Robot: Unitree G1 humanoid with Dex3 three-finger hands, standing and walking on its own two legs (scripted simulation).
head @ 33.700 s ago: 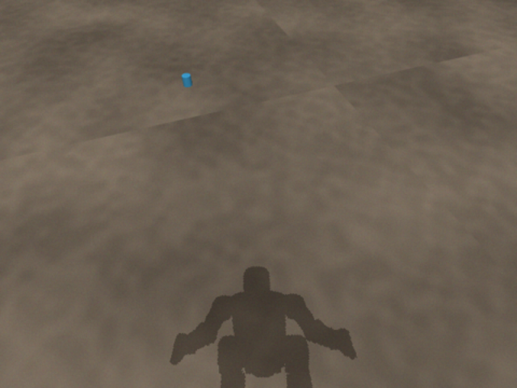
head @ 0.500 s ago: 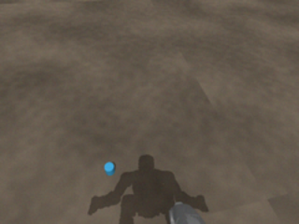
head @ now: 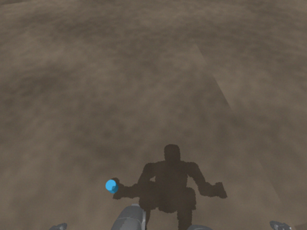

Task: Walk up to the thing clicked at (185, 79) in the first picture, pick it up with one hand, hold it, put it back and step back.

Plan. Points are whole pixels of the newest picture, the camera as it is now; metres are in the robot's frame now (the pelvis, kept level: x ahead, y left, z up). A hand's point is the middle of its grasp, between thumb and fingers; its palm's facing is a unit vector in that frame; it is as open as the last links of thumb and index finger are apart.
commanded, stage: walk up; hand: left
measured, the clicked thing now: (112, 186) +0.39 +0.33 -0.73
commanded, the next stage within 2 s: none
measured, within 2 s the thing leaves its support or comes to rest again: neither
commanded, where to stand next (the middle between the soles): +0.07 +0.05 m, yaw -2 degrees
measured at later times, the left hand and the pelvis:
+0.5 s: hand out of the picture +0.02 +0.27 -0.14, palm faces +0.03 -0.87 -0.48, open 7.4 cm; pelvis -0.01 -0.02 -0.01, yaw +2 degrees
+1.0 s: hand out of the picture -0.02 +0.27 -0.16, palm faces +0.05 -0.93 -0.37, open 7.4 cm; pelvis -0.04 +0.01 -0.01, yaw +4 degrees
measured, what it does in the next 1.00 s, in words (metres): steps on the spot: left foot, then left foot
